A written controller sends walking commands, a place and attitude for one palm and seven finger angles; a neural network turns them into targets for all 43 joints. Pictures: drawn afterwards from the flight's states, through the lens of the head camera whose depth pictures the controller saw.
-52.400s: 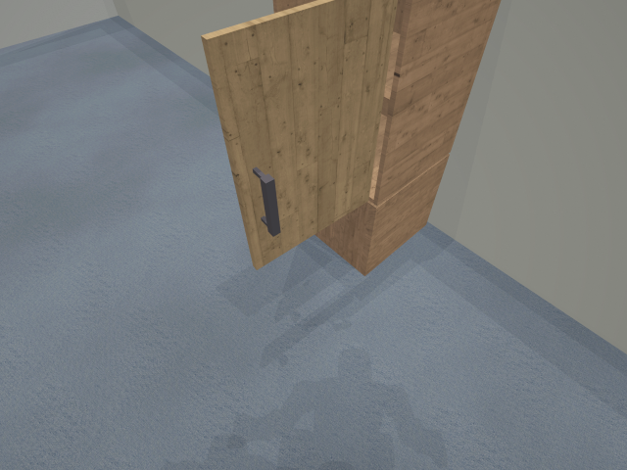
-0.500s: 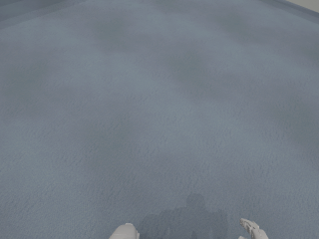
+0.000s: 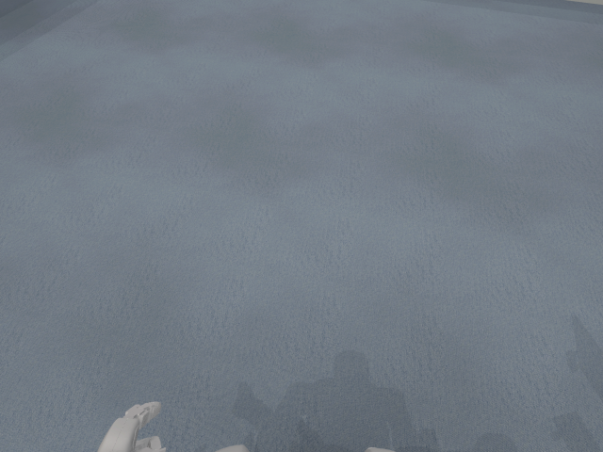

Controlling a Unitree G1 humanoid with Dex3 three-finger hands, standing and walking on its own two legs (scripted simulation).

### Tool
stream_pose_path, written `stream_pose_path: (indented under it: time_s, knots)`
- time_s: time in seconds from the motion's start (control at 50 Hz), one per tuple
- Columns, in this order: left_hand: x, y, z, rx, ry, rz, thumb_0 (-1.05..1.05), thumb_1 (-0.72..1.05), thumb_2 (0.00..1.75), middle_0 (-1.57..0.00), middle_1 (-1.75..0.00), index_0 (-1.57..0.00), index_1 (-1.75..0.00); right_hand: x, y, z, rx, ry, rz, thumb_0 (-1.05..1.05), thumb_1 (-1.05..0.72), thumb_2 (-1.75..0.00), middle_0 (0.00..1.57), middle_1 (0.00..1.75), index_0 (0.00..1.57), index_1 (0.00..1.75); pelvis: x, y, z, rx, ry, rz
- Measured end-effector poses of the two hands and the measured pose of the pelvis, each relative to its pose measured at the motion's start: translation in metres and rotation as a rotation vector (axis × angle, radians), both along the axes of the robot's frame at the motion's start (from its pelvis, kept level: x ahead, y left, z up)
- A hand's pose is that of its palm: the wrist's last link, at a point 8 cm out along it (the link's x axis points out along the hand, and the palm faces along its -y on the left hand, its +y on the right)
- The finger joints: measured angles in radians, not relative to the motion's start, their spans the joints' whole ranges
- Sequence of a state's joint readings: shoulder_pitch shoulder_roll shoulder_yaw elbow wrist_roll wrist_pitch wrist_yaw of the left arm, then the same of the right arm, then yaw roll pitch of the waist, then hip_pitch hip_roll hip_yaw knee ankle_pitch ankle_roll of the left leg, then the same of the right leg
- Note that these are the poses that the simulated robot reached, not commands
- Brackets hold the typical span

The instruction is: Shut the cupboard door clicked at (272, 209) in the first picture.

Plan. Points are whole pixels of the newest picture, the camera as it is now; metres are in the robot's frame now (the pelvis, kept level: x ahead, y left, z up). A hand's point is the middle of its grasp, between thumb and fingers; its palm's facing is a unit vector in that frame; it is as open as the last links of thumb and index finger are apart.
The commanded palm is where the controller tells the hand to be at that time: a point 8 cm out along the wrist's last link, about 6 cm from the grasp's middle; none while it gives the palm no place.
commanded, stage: turn to face it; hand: left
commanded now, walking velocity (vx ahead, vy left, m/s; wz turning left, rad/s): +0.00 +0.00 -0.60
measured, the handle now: out of the picture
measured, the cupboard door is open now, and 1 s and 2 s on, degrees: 35 35 35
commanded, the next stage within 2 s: none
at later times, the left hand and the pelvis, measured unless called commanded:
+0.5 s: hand out of the picture +0.13 +0.22 -0.16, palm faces -0.21 -0.96 -0.18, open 7.4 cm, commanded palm none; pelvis +0.02 +0.03 +0.02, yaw -16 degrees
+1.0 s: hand (251, 410) +0.19 +0.10 -0.13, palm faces -0.53 -0.81 -0.27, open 7.4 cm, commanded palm none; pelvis +0.00 -0.02 +0.02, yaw -34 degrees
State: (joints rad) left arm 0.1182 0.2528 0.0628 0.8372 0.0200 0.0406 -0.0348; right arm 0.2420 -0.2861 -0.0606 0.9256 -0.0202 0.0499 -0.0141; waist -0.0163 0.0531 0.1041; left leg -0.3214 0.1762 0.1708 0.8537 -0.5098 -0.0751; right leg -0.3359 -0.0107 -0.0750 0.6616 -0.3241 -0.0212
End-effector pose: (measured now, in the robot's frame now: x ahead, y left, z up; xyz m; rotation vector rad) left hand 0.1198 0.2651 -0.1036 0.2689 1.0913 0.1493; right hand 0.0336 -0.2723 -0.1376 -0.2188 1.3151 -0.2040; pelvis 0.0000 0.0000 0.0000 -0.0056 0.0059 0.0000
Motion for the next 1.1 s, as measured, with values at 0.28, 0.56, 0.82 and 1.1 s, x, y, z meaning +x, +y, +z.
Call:
stream_pose_path:
  time_s: [0.28, 0.56, 0.82, 1.1]
  knots:
    - [-0.007, -0.034, -0.007, -0.068, 0.112, -0.068, 0.01, 0.90, 0.90, -0.21, -0.30, -0.21, -0.30, 0.025, 0.009, 0.029, 0.005, -0.112, -0.089, 0.00, -0.90, -0.90, 0.20, 0.30, 0.20, 0.30, 0.010, 0.000, 0.019, 0.009, 0.020, -0.132]
    - [0.028, 0.003, -0.019, -0.078, 0.185, -0.192, 0.01, 0.91, 0.90, -0.20, -0.30, -0.20, -0.30, 0.000, 0.051, 0.051, -0.050, -0.165, -0.204, 0.00, -0.90, -0.90, 0.20, 0.30, 0.20, 0.30, 0.018, 0.033, 0.023, -0.028, 0.016, -0.321]
    - [0.095, -0.074, -0.005, 0.000, 0.091, -0.447, 0.01, 0.91, 0.90, -0.20, -0.30, -0.20, -0.30, -0.114, 0.027, 0.009, 0.018, -0.041, -0.482, 0.00, -0.90, -0.90, 0.20, 0.30, 0.20, 0.30, 0.007, -0.003, 0.007, 0.007, 0.014, -0.494]
    - [0.087, -0.137, -0.001, -0.022, 0.126, -0.575, 0.01, 0.90, 0.90, -0.20, -0.30, -0.21, -0.30, -0.122, -0.011, 0.029, -0.024, -0.096, -0.602, 0.00, -0.90, -0.90, 0.20, 0.30, 0.20, 0.30, 0.003, -0.025, 0.021, 0.016, 0.018, -0.631]
